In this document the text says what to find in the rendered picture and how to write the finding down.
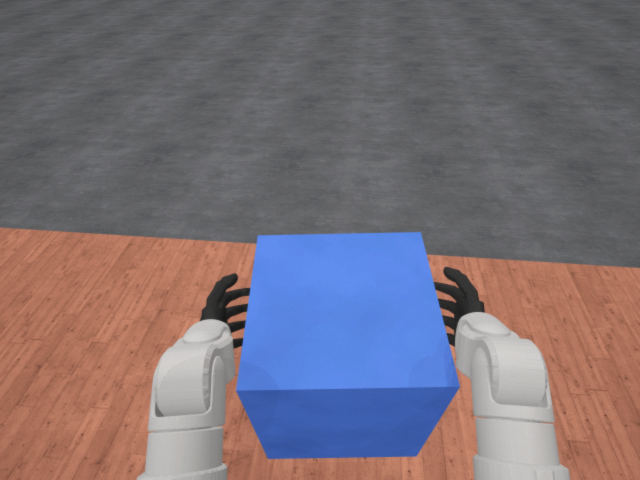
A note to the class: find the robot right forearm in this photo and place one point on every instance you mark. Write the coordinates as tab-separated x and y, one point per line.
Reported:
510	388

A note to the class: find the carton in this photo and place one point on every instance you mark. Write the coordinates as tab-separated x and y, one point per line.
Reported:
345	352

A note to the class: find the robot left forearm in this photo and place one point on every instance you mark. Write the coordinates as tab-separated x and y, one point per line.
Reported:
188	400

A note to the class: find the right robot hand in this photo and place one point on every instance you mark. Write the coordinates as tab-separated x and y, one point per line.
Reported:
466	296

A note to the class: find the left robot hand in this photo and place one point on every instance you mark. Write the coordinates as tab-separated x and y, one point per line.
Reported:
217	301

